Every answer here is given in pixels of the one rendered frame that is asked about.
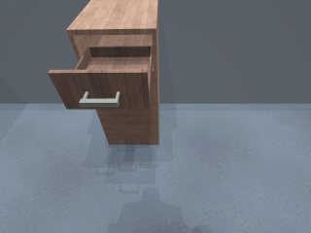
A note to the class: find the handle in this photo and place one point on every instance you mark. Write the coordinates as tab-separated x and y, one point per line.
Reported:
100	102

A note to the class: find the cabinet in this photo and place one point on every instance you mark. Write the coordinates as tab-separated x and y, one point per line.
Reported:
122	23

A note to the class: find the drawer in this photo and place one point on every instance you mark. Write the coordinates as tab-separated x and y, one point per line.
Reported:
105	70

